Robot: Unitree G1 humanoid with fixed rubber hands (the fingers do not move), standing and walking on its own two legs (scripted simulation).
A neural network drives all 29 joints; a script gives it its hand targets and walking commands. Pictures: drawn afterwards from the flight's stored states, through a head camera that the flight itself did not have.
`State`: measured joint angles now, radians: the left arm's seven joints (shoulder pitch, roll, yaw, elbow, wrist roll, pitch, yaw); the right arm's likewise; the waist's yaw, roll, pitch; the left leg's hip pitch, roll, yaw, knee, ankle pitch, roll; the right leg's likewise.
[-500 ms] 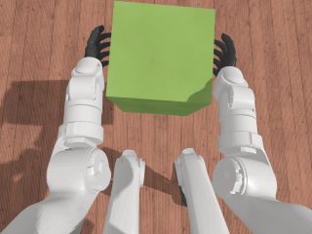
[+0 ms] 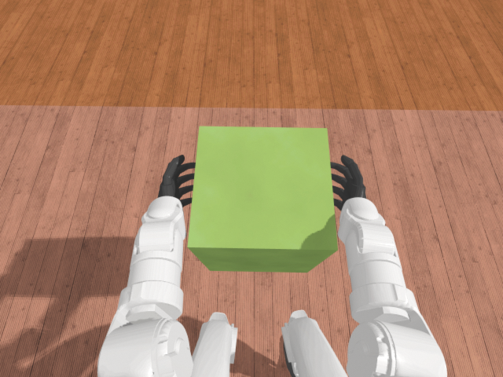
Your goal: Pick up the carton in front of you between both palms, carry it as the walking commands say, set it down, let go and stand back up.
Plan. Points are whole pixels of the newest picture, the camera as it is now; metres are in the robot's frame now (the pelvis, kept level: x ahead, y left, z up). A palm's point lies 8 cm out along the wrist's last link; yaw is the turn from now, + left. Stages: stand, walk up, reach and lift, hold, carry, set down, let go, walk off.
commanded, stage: reach and lift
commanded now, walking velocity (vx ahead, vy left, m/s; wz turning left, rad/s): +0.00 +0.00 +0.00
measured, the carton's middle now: (260, 209) +0.41 +0.00 -0.10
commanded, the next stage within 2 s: hold in 1.60 s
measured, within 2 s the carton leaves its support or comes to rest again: neither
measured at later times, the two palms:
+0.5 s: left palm (142, 196) +0.35 +0.14 +0.11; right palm (399, 186) +0.35 -0.16 +0.12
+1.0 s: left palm (129, 195) +0.33 +0.15 +0.14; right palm (412, 184) +0.34 -0.15 +0.15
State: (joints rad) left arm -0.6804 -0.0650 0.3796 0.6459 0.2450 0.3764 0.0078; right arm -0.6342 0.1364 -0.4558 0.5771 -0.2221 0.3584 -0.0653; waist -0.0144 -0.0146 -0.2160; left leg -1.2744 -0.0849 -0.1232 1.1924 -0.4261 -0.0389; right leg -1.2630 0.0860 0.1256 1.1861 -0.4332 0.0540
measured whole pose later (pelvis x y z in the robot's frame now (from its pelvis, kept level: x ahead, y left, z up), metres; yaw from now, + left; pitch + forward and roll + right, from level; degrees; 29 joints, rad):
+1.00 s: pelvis +0.04 +0.00 +0.12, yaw +0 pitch -3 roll +0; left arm -0.33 -0.16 0.30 0.39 0.30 0.62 -0.01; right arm -0.34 0.17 -0.32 0.39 -0.31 0.61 0.00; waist 0.00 0.00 0.00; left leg -0.18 -0.04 -0.14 0.45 -0.21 -0.02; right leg -0.18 0.04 0.14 0.46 -0.22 0.02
